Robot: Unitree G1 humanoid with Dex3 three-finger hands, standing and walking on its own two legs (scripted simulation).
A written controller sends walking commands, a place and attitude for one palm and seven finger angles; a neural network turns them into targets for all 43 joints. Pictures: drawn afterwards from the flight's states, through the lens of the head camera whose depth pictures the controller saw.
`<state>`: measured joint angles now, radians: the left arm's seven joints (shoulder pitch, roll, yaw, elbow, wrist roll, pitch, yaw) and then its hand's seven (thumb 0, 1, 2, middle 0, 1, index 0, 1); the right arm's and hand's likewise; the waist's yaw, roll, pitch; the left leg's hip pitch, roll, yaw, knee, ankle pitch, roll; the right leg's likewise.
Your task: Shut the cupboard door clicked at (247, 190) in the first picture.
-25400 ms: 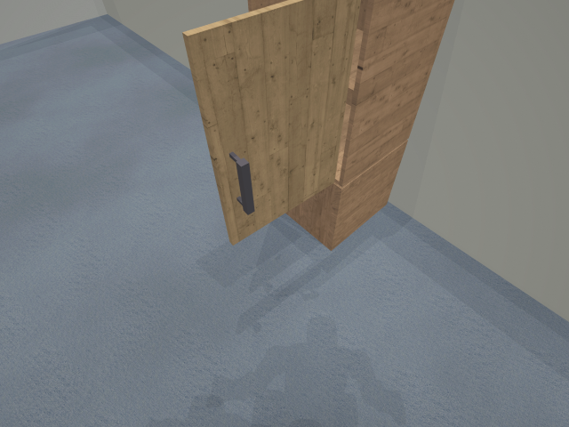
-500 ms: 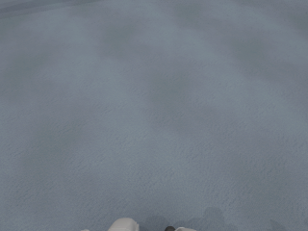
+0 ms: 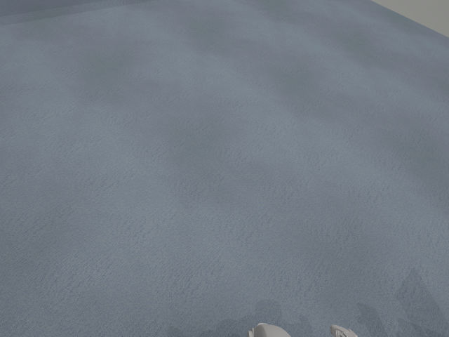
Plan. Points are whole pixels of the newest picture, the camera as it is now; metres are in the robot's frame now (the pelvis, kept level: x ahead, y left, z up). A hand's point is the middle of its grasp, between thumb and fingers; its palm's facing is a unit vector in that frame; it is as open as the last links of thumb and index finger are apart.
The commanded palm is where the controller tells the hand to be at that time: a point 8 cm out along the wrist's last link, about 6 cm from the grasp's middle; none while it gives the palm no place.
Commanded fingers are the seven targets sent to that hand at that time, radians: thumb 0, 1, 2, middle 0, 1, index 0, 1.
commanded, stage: turn to face it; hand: left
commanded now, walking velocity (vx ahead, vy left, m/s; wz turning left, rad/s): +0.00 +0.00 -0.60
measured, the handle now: out of the picture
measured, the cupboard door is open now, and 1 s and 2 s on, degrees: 66 66 66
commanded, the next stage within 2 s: take the last steps up to it in 1.92 s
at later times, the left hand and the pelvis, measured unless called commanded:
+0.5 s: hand (172, 318) +0.17 +0.11 -0.15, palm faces -0.30 -0.92 -0.25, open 7.4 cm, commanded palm none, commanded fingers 0.00 0.90 0.90 -0.20 -0.30 -0.20 -0.30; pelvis +0.01 -0.04 +0.00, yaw -18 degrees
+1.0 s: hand (185, 282) +0.25 +0.10 -0.17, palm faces -0.54 -0.81 -0.22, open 7.4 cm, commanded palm none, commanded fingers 0.00 0.90 0.90 -0.20 -0.30 -0.20 -0.30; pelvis +0.05 -0.03 +0.00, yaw -36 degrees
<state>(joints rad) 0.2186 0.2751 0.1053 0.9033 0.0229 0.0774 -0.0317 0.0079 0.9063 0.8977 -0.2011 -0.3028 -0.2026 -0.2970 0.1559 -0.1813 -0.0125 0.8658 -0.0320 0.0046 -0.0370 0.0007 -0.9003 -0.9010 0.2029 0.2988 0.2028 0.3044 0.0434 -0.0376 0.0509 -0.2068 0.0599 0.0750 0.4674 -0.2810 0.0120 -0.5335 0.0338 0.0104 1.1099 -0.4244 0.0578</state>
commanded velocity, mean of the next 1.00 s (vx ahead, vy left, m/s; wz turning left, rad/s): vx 0.00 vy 0.00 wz -0.60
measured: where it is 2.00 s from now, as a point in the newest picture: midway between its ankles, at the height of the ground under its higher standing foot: outside the picture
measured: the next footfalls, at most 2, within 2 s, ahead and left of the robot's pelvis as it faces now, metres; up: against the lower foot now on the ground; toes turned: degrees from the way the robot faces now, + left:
right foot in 0.24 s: +0.03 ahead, -0.15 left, +0.00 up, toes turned -15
left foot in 0.68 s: +0.13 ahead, +0.07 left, +0.00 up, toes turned -23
